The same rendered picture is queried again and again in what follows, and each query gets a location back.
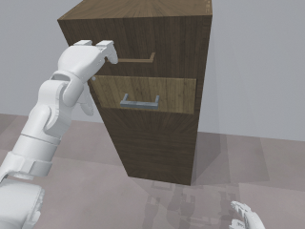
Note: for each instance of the cabinet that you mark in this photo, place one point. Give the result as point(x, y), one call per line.
point(152, 145)

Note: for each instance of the left robot forearm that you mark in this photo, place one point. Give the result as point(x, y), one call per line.
point(50, 118)

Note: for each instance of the right robot hand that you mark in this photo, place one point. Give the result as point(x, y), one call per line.
point(251, 219)

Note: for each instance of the drawer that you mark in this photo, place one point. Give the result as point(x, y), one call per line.
point(176, 95)

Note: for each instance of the handle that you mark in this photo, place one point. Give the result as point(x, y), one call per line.
point(134, 63)
point(139, 104)

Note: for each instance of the robot left upper arm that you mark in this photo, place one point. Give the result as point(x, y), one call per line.
point(20, 204)

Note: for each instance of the left robot hand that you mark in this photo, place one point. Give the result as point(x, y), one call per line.
point(84, 60)

